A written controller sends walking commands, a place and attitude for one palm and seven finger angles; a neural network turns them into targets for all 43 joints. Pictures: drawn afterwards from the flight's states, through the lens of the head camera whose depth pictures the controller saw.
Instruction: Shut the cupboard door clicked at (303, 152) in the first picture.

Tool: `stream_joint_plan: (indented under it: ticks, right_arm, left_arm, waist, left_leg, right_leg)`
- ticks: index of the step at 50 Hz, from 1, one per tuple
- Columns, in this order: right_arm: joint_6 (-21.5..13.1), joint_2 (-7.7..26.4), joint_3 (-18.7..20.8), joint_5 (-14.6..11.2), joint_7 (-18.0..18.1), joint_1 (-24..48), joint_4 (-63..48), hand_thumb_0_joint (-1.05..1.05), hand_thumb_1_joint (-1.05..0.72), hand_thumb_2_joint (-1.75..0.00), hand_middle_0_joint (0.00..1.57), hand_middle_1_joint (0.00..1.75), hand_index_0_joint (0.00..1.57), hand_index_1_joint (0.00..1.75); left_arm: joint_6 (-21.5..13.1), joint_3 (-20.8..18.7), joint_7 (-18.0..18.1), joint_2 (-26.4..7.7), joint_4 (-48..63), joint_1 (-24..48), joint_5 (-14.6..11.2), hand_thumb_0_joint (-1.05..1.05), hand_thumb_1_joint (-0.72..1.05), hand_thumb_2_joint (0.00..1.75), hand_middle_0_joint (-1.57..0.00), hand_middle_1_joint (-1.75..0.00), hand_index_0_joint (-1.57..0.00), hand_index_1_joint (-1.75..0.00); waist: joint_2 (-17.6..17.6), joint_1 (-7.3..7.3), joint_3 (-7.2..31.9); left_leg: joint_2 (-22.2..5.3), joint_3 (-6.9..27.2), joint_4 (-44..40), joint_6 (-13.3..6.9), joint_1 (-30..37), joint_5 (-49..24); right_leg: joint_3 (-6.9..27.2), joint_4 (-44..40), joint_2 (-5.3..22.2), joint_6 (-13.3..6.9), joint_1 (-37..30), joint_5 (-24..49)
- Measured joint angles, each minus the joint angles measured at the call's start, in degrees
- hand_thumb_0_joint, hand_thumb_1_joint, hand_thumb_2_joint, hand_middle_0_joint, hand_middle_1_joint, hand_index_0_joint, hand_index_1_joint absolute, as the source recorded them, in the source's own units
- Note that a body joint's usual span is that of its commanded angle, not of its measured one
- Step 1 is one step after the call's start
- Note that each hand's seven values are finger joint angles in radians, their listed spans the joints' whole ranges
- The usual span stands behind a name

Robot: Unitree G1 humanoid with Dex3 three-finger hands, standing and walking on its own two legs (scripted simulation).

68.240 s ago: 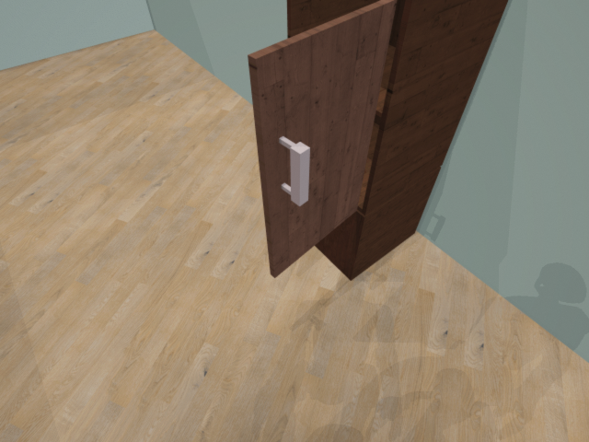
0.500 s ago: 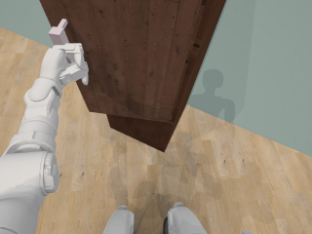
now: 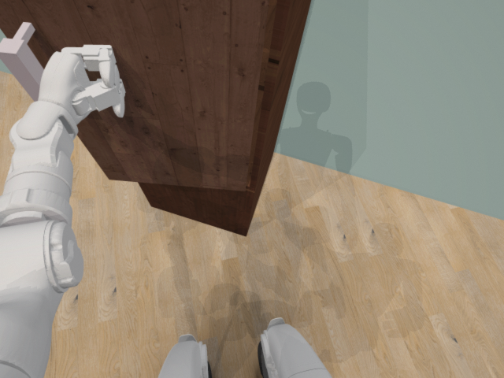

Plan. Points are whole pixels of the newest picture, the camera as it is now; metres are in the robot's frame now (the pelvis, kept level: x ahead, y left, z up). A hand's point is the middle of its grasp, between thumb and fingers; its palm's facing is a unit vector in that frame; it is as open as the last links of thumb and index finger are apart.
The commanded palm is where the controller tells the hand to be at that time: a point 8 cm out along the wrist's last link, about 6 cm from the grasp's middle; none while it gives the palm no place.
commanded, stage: push the door shut along its arc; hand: left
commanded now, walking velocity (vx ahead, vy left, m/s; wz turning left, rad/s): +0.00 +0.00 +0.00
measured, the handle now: (44, 76) +0.56 +0.24 +0.10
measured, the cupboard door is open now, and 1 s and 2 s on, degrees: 14 4 4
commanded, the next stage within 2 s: pull the fist back off the door in 0.40 s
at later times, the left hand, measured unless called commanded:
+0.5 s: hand (126, 85) +0.53 +0.12 +0.11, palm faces -0.35 -0.94 -0.04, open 3.6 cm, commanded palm +0.57 +0.13 +0.10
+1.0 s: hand (151, 74) +0.55 +0.09 +0.11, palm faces +0.12 -0.99 -0.02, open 3.2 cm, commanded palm +0.50 +0.13 +0.10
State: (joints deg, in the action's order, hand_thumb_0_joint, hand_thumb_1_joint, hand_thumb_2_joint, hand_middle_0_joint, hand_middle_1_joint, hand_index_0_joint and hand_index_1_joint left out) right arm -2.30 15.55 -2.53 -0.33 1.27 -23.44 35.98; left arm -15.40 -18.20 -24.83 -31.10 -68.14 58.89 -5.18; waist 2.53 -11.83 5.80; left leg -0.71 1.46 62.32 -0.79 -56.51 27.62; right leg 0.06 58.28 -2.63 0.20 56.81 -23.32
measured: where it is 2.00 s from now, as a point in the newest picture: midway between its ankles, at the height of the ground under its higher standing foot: outside the picture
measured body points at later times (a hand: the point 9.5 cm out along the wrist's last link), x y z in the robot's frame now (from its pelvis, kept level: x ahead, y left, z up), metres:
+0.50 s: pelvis -0.01 +0.00 -0.01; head +0.14 +0.03 +0.41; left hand +0.54 +0.18 +0.11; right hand +0.01 -0.28 -0.11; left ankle +0.01 +0.11 -0.66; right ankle +0.04 -0.12 -0.66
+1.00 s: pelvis +0.00 -0.01 +0.01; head +0.12 -0.01 +0.44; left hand +0.54 +0.14 +0.12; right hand -0.05 -0.25 -0.11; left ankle +0.01 +0.11 -0.66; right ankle +0.04 -0.12 -0.66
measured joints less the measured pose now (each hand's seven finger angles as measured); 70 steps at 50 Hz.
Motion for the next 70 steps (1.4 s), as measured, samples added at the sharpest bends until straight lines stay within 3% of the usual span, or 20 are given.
stream_joint_plan:
  ticks: [11, 26, 28, 33, 36, 39, 42, 46, 53, 63, 70]
  right_arm:
    - [-0.9, 0.7, 0.1, 0.0, 1.1, 1.5, 1.9, 0.01, -0.91, -0.9, 0.21, 0.3, 0.2, 0.3]
    - [-4.0, 0.8, 0.0, 0.9, 1.6, 3.9, 4.8, 0.01, -0.91, -0.9, 0.21, 0.3, 0.2, 0.3]
    - [-4.2, 0.6, 0.1, 1.3, 1.4, 3.1, 4.4, 0.01, -0.91, -0.9, 0.21, 0.3, 0.2, 0.3]
    - [-4.0, -0.8, 0.2, 3.8, -1.7, 1.3, 3.5, 0.01, -0.91, -0.9, 0.21, 0.3, 0.2, 0.3]
    - [-3.7, -1.7, 0.4, 5.7, -4.1, 0.1, 3.0, 0.01, -0.91, -0.9, 0.21, 0.3, 0.2, 0.3]
    - [-2.4, -2.5, 0.6, 6.5, -5.7, -0.8, 2.9, 0.01, -0.91, -0.9, 0.21, 0.3, 0.2, 0.3]
    - [-0.6, -2.8, 0.5, 6.0, -6.0, -1.6, 2.9, 0.01, -0.91, -0.9, 0.21, 0.3, 0.2, 0.3]
    - [0.9, -2.3, 0.6, 4.8, -5.3, -3.2, 2.3, 0.01, -0.91, -0.9, 0.21, 0.3, 0.2, 0.3]
    - [1.7, -0.7, 2.2, 4.3, -5.0, -4.7, 1.9, 0.01, -0.91, -0.9, 0.21, 0.3, 0.2, 0.3]
    - [2.8, -0.2, 4.3, 3.2, -4.3, 0.2, 0.2, 0.01, -0.91, -0.9, 0.2, 0.3, 0.2, 0.3]
    - [2.2, -1.2, 4.3, 2.4, -3.4, 4.5, 0.3, 0.01, -0.91, -0.9, 0.2, 0.3, 0.2, 0.3]
  left_arm:
    - [1.2, 4.4, -4.1, -1.1, -2.9, 5.3, -1.3, 0.03, 0.89, 0.95, -1.3, -1.5, -1.3, -1.49]
    - [3.9, 10.1, -2.3, -0.7, -5.0, 13.4, -1.2, 0.05, 1.0, 1.05, -1.3, -1.5, -1.3, -1.5]
    - [4.6, 7.3, 2.3, 1.3, -5.6, 14.0, -1.2, 0.05, 0.98, 1.04, -1.3, -1.5, -1.3, -1.49]
    - [4.2, 1.0, 23.1, 7.5, -5.7, 14.1, 0.0, 0.03, 0.88, 0.99, -1.3, -1.5, -1.3, -1.5]
    - [0.2, -0.2, 33.4, 9.9, -4.3, 12.3, 4.6, 0.03, 0.87, 0.97, -1.3, -1.5, -1.3, -1.5]
    - [-3.5, 0.8, 37.2, 9.9, -4.4, 10.2, 9.1, 0.04, 0.92, 0.98, -1.29, -1.5, -1.3, -1.5]
    - [-4.6, 0.5, 36.1, 9.2, -5.6, 8.8, 10.2, 0.03, 0.96, 0.98, -1.3, -1.5, -1.3, -1.5]
    - [-3.8, -1.2, 33.2, 8.9, -6.4, 6.7, 7.7, 0.02, 0.95, 0.96, -1.3, -1.5, -1.31, -1.49]
    - [-7.4, -0.6, 31.6, 13.5, -0.5, -1.2, 4.5, 0.02, 0.92, 0.92, -1.3, -1.5, -1.3, -1.49]
    - [-9.3, 3.6, 33.2, 20.2, 9.8, -14.6, 3.9, 0.01, 0.9, 0.91, -1.3, -1.5, -1.3, -1.49]
    - [-10.2, 8.7, 32.9, 22.4, 15.9, -19.1, 3.6, 0.01, 0.9, 0.9, -1.3, -1.5, -1.3, -1.5]
  waist:
    - [-0.7, 0.11, -0.6]
    - [-0.8, -0.62, -0.7]
    - [-0.2, -0.28, -0.2]
    - [0.3, -0.59, 1.0]
    - [0.6, -1.27, 2.2]
    - [1.0, -1.91, 2.2]
    - [1.3, -2.11, 1.6]
    - [1.4, -1.73, 1.2]
    - [0.7, 0.6, 2.0]
    - [-0.7, 3.55, 1.7]
    - [-0.6, 5.78, 2.0]
  left_leg:
    - [0.4, 2.0, 0.6, 0.5, -1.5, -0.3]
    - [1.1, 3.6, 4.1, 0.8, -7.0, -0.5]
    - [0.9, 3.8, 4.4, 0.8, -7.8, -0.5]
    - [1.1, 3.6, 4.0, 0.9, -8.7, -1.0]
    - [0.9, 3.1, 3.9, 1.0, -9.1, -0.9]
    - [0.6, 2.5, 3.7, 1.1, -8.2, -0.7]
    - [0.2, 1.8, 2.4, 1.0, -6.1, -0.7]
    - [-0.2, 0.9, -0.7, 1.0, -2.4, -1.4]
    - [-0.4, -0.2, -4.7, 1.1, 3.2, -1.7]
    - [-0.1, -0.2, -6.7, 1.2, 8.6, -1.2]
    - [0.3, 0.4, -7.3, 1.3, 11.3, -0.9]
  right_leg:
    - [-2.0, 0.0, 0.3, -0.5, 0.5, 0.0]
    - [-3.6, 2.9, 0.9, -0.7, 5.2, -0.2]
    - [-3.8, 2.8, 0.8, -0.7, 5.8, 0.0]
    - [-3.6, 2.7, 0.9, -0.5, 6.9, 0.3]
    - [-3.1, 3.0, 0.8, -0.6, 7.7, 0.3]
    - [-2.5, 3.2, 0.5, -0.7, 7.2, 0.1]
    - [-1.8, 2.2, 0.2, -0.8, 5.5, 0.3]
    - [-0.9, -0.3, -0.1, -0.9, 2.4, 1.0]
    - [0.3, -3.4, -0.3, -1.0, -2.4, 1.2]
    - [0.3, -4.6, 0.0, -1.2, -7.6, 0.2]
    - [-0.3, -4.9, 0.4, -1.2, -10.5, -0.5]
